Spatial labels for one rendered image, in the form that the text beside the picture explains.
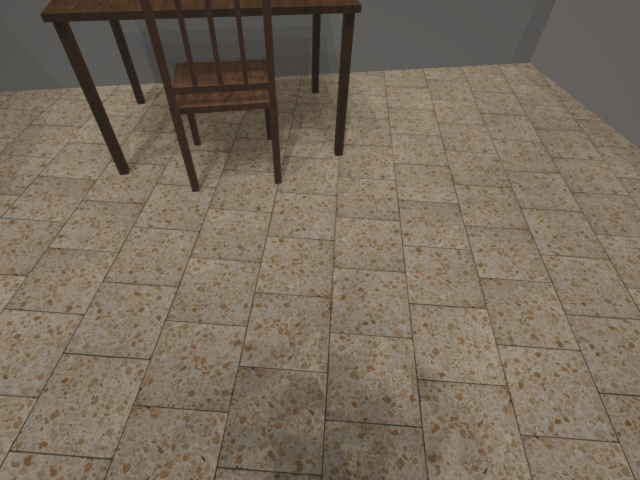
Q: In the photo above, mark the table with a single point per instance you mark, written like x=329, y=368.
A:
x=61, y=12

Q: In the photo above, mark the chair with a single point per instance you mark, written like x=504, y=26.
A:
x=220, y=86

